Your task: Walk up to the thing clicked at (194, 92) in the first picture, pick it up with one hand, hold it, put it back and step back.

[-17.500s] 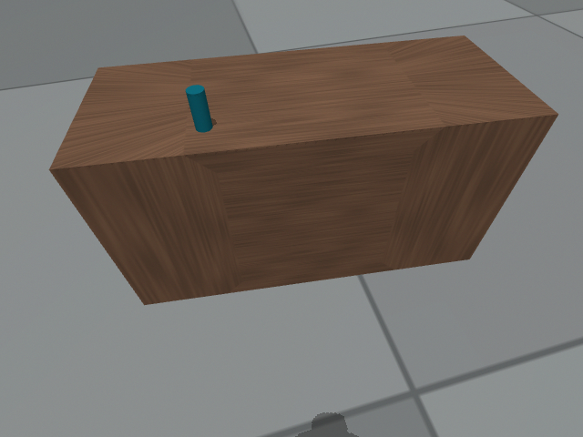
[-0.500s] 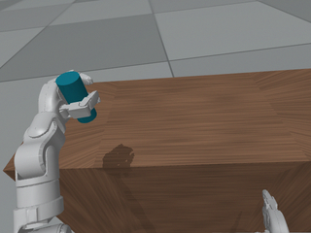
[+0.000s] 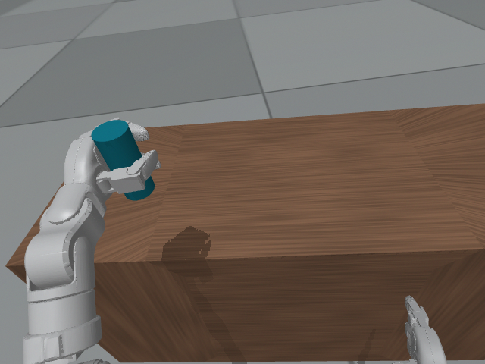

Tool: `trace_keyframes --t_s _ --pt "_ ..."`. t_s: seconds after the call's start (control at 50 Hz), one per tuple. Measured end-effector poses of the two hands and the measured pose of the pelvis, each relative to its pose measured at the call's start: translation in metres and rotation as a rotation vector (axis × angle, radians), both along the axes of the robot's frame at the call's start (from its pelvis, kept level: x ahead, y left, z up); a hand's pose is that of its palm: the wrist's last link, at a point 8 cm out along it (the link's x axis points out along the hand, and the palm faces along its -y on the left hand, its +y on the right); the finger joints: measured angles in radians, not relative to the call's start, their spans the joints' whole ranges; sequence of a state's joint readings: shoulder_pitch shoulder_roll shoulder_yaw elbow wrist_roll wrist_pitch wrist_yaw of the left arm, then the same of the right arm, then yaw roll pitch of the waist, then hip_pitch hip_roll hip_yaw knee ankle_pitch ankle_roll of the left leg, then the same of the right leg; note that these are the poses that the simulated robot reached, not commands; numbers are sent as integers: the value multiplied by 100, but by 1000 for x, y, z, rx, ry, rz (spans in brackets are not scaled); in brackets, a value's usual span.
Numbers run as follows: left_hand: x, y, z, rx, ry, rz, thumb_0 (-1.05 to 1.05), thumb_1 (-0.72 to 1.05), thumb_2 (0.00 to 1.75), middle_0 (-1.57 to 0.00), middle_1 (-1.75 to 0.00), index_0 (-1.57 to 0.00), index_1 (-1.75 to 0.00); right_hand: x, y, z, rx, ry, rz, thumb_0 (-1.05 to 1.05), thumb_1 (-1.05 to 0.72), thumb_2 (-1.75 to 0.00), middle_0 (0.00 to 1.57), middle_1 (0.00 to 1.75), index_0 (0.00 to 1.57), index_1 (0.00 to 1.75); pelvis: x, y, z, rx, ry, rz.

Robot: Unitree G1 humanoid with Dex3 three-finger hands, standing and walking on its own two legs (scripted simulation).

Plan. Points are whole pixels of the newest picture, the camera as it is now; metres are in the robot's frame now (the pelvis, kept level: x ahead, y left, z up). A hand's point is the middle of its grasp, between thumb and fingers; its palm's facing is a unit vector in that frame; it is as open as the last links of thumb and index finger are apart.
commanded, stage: hold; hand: left
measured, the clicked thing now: (126, 162) +0.33 +0.18 +0.23
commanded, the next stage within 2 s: crouch in 1.02 s
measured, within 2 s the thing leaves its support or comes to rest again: neither
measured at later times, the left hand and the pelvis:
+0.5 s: hand (137, 153) +0.35 +0.16 +0.24, palm faces +0.10 -1.00 +0.02, open 6.1 cm; pelvis +0.00 +0.00 +0.00, yaw +0 degrees
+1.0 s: hand (132, 152) +0.34 +0.16 +0.24, palm faces +0.12 -0.99 +0.01, open 6.1 cm; pelvis +0.00 +0.00 +0.00, yaw +0 degrees
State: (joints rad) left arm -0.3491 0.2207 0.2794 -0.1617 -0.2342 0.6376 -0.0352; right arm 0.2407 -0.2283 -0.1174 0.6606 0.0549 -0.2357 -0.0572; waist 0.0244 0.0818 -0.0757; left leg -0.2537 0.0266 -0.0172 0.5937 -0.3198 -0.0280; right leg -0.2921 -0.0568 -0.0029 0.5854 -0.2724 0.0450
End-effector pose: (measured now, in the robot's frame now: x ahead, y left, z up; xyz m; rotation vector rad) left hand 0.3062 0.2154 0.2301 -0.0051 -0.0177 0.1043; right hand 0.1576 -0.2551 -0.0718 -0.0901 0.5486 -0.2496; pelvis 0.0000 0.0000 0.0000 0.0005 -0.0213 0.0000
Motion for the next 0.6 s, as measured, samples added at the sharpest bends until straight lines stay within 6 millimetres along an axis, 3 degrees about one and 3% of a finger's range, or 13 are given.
trace_keyframes --t_s 0.24,0.44,0.6 --pt "7 6 13 -7 -47 26 -3 5 115 -92 -114 -97 -113 1 -3 2 -20 -5 -19 -1 54 -5 5 5 5 5 3 0 -1 0 -1 2" --pt "13 -4 3 -6 10 -26 -3 5 115 -93 -114 -97 -113 4 5 2 2 -13 -1 -1 54 -5 5 5 5 5 4 3 0 -2 5 -4" --pt "12 4 13 -7 -39 23 -3 5 114 -92 -114 -97 -113 1 4 0 2 1 -13 -1 54 -5 5 5 5 5 5 3 0 -2 7 -5"
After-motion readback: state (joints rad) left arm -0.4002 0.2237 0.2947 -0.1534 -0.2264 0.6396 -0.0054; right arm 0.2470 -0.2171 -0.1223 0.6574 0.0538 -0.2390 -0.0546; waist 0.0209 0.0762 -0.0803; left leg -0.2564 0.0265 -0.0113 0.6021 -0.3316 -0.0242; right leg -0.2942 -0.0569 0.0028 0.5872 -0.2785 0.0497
